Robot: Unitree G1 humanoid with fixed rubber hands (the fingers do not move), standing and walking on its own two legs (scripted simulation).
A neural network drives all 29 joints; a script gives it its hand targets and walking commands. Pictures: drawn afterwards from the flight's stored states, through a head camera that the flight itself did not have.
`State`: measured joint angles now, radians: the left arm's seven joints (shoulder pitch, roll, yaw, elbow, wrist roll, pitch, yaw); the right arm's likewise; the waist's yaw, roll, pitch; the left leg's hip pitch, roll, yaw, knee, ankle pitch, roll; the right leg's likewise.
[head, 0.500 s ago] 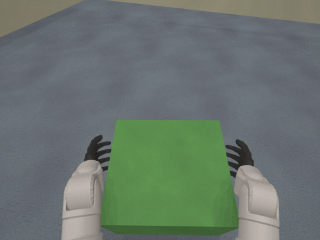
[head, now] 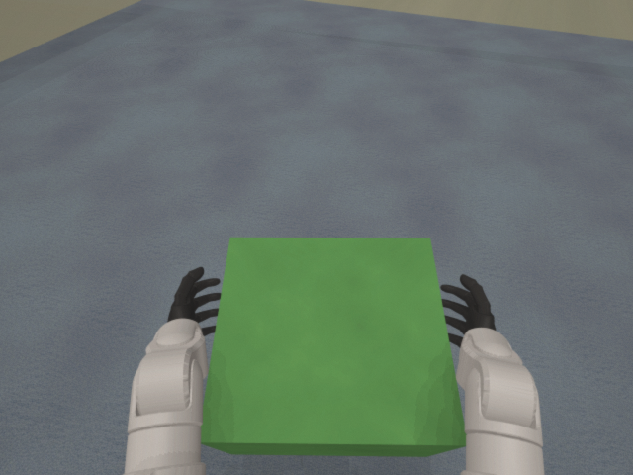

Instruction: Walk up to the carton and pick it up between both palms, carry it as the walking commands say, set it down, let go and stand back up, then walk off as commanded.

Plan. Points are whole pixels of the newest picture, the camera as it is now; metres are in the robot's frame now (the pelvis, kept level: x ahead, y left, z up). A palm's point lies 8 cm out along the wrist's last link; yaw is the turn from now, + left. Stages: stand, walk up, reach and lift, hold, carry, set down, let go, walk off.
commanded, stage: carry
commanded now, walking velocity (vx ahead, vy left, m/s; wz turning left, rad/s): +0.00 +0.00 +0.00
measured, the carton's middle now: (329, 348) +0.29 -0.01 -0.03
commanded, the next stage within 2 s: hold in 0.74 s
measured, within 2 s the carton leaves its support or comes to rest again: neither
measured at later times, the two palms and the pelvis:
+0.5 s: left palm (192, 318) +0.30 +0.17 +0.04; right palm (469, 326) +0.29 -0.19 +0.04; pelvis +0.01 +0.00 +0.00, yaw +0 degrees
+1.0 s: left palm (174, 317) +0.29 +0.19 +0.06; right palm (461, 308) +0.30 -0.18 +0.06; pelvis +0.02 -0.01 +0.01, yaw +0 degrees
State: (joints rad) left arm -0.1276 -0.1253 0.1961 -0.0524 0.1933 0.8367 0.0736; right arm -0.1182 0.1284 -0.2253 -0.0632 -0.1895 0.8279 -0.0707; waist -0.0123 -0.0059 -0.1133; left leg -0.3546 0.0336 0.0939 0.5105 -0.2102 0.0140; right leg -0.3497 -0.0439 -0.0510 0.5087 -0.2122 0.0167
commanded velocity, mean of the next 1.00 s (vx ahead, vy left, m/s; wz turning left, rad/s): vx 0.00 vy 0.00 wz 0.00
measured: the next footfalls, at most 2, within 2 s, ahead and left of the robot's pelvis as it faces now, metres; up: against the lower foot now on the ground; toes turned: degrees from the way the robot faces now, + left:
none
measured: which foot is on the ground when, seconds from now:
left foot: down 0.00-1.00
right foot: down 0.00-1.00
